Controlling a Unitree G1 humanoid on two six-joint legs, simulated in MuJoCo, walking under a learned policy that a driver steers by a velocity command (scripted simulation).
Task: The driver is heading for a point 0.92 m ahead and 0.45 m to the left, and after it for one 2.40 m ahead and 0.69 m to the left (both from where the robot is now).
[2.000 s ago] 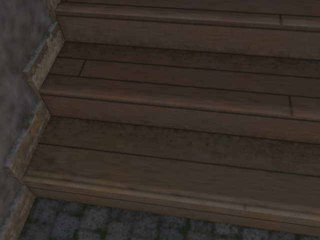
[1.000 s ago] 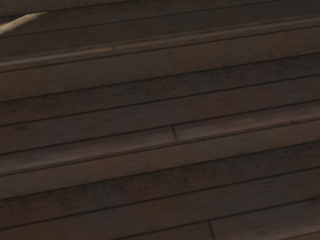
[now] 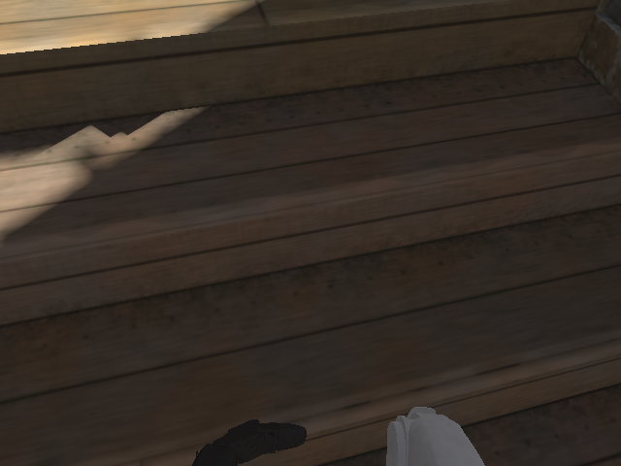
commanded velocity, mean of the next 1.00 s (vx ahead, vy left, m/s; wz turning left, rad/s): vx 0.50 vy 0.00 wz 0.50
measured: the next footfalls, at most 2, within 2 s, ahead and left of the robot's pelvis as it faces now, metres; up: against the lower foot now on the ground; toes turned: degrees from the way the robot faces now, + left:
right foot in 0.06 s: +0.27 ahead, -0.14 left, +0.16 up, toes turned -5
left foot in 0.64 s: +0.54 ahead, +0.17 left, +0.33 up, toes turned +27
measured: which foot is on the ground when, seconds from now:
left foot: down 0.00-0.10, up 0.12-0.62, down 0.64-1.00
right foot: up 0.00-0.04, down 0.06-0.68, up 0.70-1.00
